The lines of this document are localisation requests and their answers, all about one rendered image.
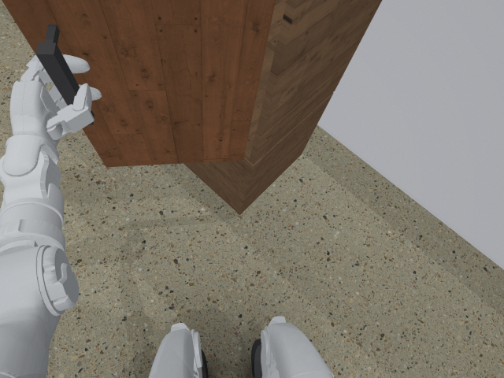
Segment left robot hand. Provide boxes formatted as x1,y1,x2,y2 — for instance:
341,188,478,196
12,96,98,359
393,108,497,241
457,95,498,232
10,54,102,148

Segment right robot shin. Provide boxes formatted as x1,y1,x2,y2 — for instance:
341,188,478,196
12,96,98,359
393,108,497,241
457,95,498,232
261,316,286,378

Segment robot left upper arm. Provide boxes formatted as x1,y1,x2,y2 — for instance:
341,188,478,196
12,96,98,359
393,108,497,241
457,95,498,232
0,245,79,378

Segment robot left forearm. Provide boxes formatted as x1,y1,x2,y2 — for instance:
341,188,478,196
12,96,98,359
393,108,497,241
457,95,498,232
0,134,65,256

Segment handle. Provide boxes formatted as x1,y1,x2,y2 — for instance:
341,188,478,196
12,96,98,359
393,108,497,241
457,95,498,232
36,24,95,125

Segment cupboard door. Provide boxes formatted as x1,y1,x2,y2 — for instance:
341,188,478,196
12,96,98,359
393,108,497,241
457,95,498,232
2,0,276,167

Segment right robot thigh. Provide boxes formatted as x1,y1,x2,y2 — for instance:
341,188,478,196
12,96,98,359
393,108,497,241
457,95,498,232
261,323,334,378

